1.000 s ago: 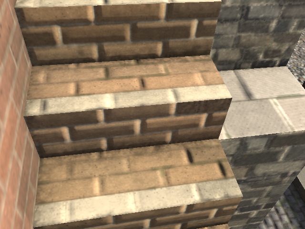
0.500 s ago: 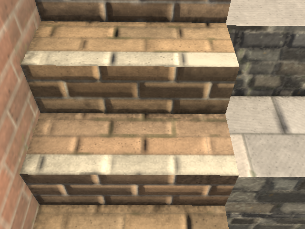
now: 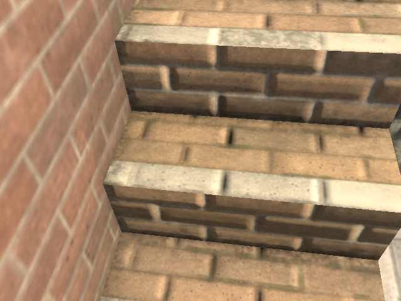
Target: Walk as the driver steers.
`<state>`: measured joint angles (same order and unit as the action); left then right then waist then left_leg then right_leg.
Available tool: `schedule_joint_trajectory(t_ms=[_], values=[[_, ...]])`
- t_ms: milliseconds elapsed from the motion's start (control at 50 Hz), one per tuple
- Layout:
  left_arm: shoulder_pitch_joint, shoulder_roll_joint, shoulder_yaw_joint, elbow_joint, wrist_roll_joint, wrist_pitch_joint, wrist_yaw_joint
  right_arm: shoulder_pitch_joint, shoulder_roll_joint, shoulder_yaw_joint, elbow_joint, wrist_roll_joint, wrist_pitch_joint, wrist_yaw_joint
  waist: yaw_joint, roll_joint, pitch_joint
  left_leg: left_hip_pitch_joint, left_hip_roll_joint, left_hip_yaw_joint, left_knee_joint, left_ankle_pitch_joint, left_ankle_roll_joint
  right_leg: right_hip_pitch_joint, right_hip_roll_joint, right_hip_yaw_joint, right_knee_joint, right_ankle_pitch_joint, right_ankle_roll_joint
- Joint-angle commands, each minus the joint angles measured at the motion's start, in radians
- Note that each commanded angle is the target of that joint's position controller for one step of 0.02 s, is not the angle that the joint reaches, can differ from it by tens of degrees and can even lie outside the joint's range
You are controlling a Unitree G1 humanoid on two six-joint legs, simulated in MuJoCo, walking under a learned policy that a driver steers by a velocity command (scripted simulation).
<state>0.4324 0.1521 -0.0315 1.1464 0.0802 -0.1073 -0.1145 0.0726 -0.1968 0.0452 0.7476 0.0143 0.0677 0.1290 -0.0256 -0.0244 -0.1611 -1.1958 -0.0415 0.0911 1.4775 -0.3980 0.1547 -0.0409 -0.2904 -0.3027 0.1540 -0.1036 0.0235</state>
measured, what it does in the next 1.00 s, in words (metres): climbs, backwards, turning right: right foot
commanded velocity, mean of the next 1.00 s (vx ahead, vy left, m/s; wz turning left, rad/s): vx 0.07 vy -0.02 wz -0.27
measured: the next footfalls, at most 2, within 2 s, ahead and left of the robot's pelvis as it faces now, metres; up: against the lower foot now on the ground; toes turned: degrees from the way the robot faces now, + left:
right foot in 0.96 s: -0.01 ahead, -0.17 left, +0.19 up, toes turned -27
left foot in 1.36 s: -0.14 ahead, +0.09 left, +0.00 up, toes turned -20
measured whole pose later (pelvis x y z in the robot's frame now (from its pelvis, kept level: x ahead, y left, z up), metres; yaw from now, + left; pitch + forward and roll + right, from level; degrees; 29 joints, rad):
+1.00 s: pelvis -0.02 +0.00 +0.15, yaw -19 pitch +1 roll -1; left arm 0.19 0.26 0.08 0.85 -0.01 -0.05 -0.12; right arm 0.25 -0.23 0.00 0.63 -0.08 0.03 0.04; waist -0.01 -0.06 0.07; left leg -0.58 0.22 0.17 0.82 -0.46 0.03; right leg -0.43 -0.03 0.01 0.77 -0.35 0.01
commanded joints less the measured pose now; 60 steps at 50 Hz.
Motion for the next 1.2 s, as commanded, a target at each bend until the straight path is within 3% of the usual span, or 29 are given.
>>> schedule_joint_trajectory(t_ms=[20,40,60,80,100,140,180,240,280,340,480,600,640,660,680,700,760,860,900,920,940,980,1000,1020,1040,1060,1100,1140,1200], values=[[0.011,0.232,0.074,-0.008,0.025,0.0,-0.041,0.443,-0.246,-0.1,0.094,-0.037,0.019,-0.04,-0.204,-0.035,-0.391,0.936,-0.09,-0.256,-0.407,0.636,0.159,-0.308,-0.014,0.12,0.749,1.328,-0.201],[-0.011,0.195,0.093,-0.061,0.022,0.03,-0.067,0.643,-0.279,-0.108,0.188,-0.041,0.025,-0.047,-0.136,0.232,-0.477,1.204,0.142,-0.673,-0.833,0.895,0.238,-0.614,0.182,0.19,1.064,0.115,-0.075],[-0.039,0.167,0.117,-0.121,-0.111,0.016,-0.003,0.425,-0.213,-0.108,0.163,-0.007,-0.048,-0.237,-0.052,0.049,-0.306,1.023,0.314,-0.92,-1.082,0.862,0.075,-0.402,0.304,0.344,1.573,-0.15,0.063],[0.005,0.095,0.113,-0.07,-0.175,0.048,-0.004,0.413,-0.177,-0.075,0.181,-0.048,-0.06,-0.052,-0.036,0.343,-0.288,0.932,0.287,-0.756,-0.912,0.787,0.002,-0.765,0.301,0.659,1.572,0.115,-0.021],[-0.069,0.123,0.125,-0.061,-0.15,0.067,0.028,0.275,-0.127,-0.075,0.199,-0.01,-0.09,-0.015,0.01,0.344,-0.109,0.792,0.261,-0.59,-0.841,0.682,0.027,-0.794,0.232,0.577,1.656,0.067,-0.029],[-0.151,0.046,0.081,-0.106,-0.128,0.09,0.033,0.112,0.024,-0.024,0.24,0.028,-0.097,0.004,0.083,0.072,-0.002,0.562,0.193,-0.447,-0.926,0.242,-0.009,-0.847,0.188,0.494,1.667,0.044,-0.039],[-0.077,0.046,0.06,-0.063,-0.15,0.074,0.079,0.011,0.109,0.01,0.237,-0.024,-0.087,0.009,0.094,0.032,-0.001,0.538,0.178,-0.398,-0.959,0.076,-0.036,-0.864,0.185,0.541,1.56,0.09,-0.029],[-0.123,0.056,0.065,-0.048,-0.123,0.096,0.111,0.015,0.066,-0.01,0.197,0.001,-0.128,0.061,0.079,0.034,0.044,0.645,0.244,-0.302,-1.112,-0.024,-0.061,-0.88,0.188,0.474,1.451,-0.241,0.071],[-0.218,0.058,0.075,-0.109,-0.154,0.122,0.12,0.038,-0.051,-0.065,0.177,-0.052,-0.118,0.013,-0.002,0.072,0.056,0.683,0.283,-0.307,-1.154,-0.107,0.001,-0.984,0.245,0.432,1.712,-0.242,0.072],[-0.146,0.042,0.089,-0.098,-0.129,0.089,0.135,0.052,-0.007,-0.062,0.171,-0.092,-0.133,-0.004,0.023,0.059,0.111,0.731,0.28,-0.253,-1.138,-0.043,0.031,-1.08,0.283,0.53,1.903,-0.071,0.02],[-0.102,0.188,0.155,-0.183,-0.11,0.062,0.145,0.007,-0.039,-0.067,0.051,-0.078,-0.188,-0.02,0.001,0.062,0.123,0.91,0.319,-0.127,-1.165,0.027,0.128,-1.081,0.358,0.617,1.826,0.037,0.084],[-0.125,0.19,0.171,-0.256,-0.074,0.106,0.166,0.104,-0.029,-0.062,0.047,-0.073,-0.194,-0.036,-0.027,0.087,0.087,1.111,0.433,-0.181,-1.228,-0.013,0.181,-1.152,0.321,0.694,1.597,-0.037,0.095],[-0.131,0.179,0.166,-0.28,-0.064,0.115,0.152,0.089,-0.042,-0.067,0.036,-0.09,-0.194,-0.053,-0.022,0.082,0.067,1.102,0.434,-0.128,-1.239,-0.035,0.164,-1.131,0.308,0.66,1.601,-0.065,0.084],[-0.244,0.045,0.137,-0.383,0.015,0.204,0.13,0.251,-0.157,-0.112,0.065,0.072,-0.142,-0.219,0.083,-0.056,0.154,1.114,0.605,-0.274,-1.22,0.152,0.037,-1.026,0.241,0.531,1.413,-0.18,0.075],[-0.259,0.042,0.13,-0.377,0.009,0.238,0.122,0.278,-0.162,-0.107,0.067,0.089,-0.128,-0.262,0.056,-0.078,0.156,1.111,0.56,-0.233,-1.195,0.165,-0.007,-1.012,0.263,0.536,1.361,-0.172,0.07],[-0.227,0.024,0.128,-0.378,-0.008,0.244,0.114,0.255,-0.155,-0.103,0.04,0.06,-0.117,-0.267,0.062,0.003,0.142,1.107,0.542,-0.227,-1.182,0.074,-0.03,-0.97,0.276,0.539,1.313,-0.184,0.066],[-0.205,0.009,0.105,-0.401,-0.033,0.24,0.086,0.189,-0.14,-0.105,-0.006,0.031,-0.094,-0.243,0.078,0.172,0.17,1.04,0.463,-0.14,-1.187,-0.049,-0.044,-0.863,0.288,0.49,1.107,-0.142,0.07],[-0.136,0.023,0.089,-0.393,-0.068,0.226,0.086,0.129,-0.095,-0.095,-0.059,0.043,-0.087,-0.229,0.107,0.357,0.073,0.886,0.331,-0.041,-1.124,-0.159,-0.028,-0.445,0.303,0.296,0.704,-0.191,0.009],[-0.084,0.056,0.09,-0.388,-0.067,0.213,0.095,0.153,-0.169,-0.133,-0.066,0.029,-0.07,-0.226,0.106,0.348,0.071,0.888,0.316,-0.061,-1.082,-0.26,-0.06,-0.338,0.312,0.226,0.471,-0.201,-0.029],[-0.156,0.124,0.085,-0.314,-0.068,0.109,-0.012,0.189,-0.133,-0.077,-0.223,-0.217,-0.101,-0.134,-0.007,0.033,0.12,0.712,0.362,-0.023,-1.111,-0.512,-0.09,-0.403,0.334,0.153,0.822,0.122,-0.058],[-0.068,0.089,0.091,-0.296,-0.092,0.058,-0.028,0.083,-0.142,-0.077,-0.213,-0.187,-0.096,-0.073,0.098,0.175,0.105,0.648,0.434,-0.117,-1.081,-0.494,-0.073,-0.34,0.23,0.329,0.721,0.039,-0.075],[-0.144,0.136,0.096,-0.276,-0.099,-0.003,-0.047,0.035,-0.105,-0.049,-0.268,-0.071,-0.038,-0.034,0.044,-0.036,0.121,0.682,0.222,0.022,-0.73,-0.475,-0.07,-0.315,0.289,0.217,0.45,0.229,-0.097],[-0.191,0.158,0.1,-0.272,-0.097,-0.023,-0.033,0.186,-0.1,-0.041,-0.25,-0.093,-0.006,-0.054,-0.011,-0.134,0.063,0.562,0.103,0.096,-0.496,-0.335,-0.116,-0.267,0.271,0.239,0.6,0.247,-0.159],[-0.201,0.179,0.105,-0.291,-0.066,-0.034,0.005,0.235,-0.114,-0.048,-0.22,-0.097,0.015,-0.08,0.056,-0.268,0.064,0.387,-0.003,0.131,-0.007,-0.327,-0.176,-0.356,0.182,0.362,0.599,0.138,-0.262],[-0.282,0.204,0.086,-0.366,0.008,-0.018,0.019,0.277,-0.093,-0.032,-0.197,-0.088,-0.006,-0.101,0.071,-0.262,0.02,0.228,-0.033,-0.049,0.403,-0.36,-0.189,-0.395,0.124,0.413,0.65,0.189,-0.248],[-0.259,0.253,0.072,-0.409,0.017,0.01,0.036,0.313,-0.098,-0.035,-0.16,-0.073,-0.059,-0.087,0.054,-0.163,-0.008,0.12,-0.009,-0.177,0.525,-0.234,-0.198,-0.386,0.068,0.534,0.66,0.078,-0.24],[-0.283,0.323,0.067,-0.515,-0.011,0.105,0.071,0.308,-0.133,-0.058,-0.156,-0.073,-0.112,-0.074,0.053,0.003,0.08,-0.035,-0.02,-0.307,0.632,-0.022,-0.224,-0.476,-0.017,0.737,0.599,-0.114,-0.278],[-0.4,0.289,0.05,-0.62,-0.057,0.09,0.123,0.488,-0.189,-0.094,-0.053,-0.093,-0.148,-0.06,-0.001,-0.002,0.043,0.087,-0.041,-0.323,0.713,0.151,-0.259,-0.528,-0.062,0.823,0.519,-0.222,-0.3],[-0.638,0.284,0.029,-0.763,-0.099,0.028,0.158,0.655,-0.319,-0.14,0.062,-0.118,-0.15,-0.012,-0.105,-0.035,-0.083,0.453,-0.09,-0.192,0.723,0.268,-0.267,-0.667,0.067,0.549,0.674,-0.108,-0.261]])
Over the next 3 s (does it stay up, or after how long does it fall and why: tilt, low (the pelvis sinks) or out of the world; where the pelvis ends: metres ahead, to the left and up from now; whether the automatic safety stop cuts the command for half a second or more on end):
stays up -0.47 0.06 -0.42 its command is cut before an obstacle after 0.0 s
